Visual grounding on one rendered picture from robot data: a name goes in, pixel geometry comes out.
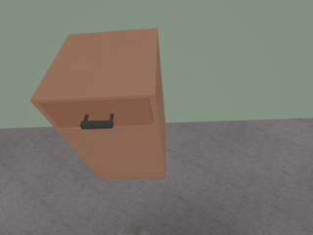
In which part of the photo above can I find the drawer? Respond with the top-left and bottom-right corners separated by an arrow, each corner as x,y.
39,97 -> 154,128

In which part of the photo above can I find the cabinet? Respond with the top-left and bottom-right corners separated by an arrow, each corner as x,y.
30,27 -> 166,179

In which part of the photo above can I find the handle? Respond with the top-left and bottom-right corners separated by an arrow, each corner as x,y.
80,113 -> 114,129

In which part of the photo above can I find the robot left thigh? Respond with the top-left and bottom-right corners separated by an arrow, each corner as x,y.
116,224 -> 150,235

